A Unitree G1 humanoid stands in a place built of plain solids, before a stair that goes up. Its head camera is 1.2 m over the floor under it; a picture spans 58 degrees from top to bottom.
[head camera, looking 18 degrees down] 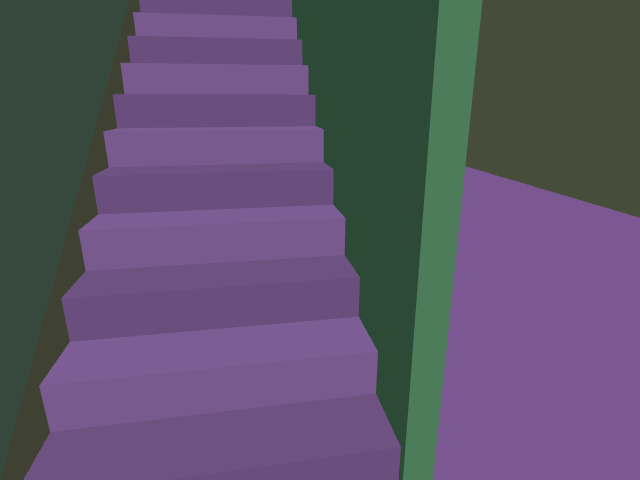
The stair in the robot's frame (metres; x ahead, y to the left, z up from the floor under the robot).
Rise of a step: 0.18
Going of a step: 0.26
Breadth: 1.10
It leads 10 degrees to the left of straight ahead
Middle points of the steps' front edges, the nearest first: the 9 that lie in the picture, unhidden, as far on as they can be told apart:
1.24 0.33 0.35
1.50 0.38 0.53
1.75 0.43 0.70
2.01 0.47 0.88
2.27 0.52 1.05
2.53 0.57 1.23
2.79 0.61 1.40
3.05 0.66 1.58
3.31 0.70 1.75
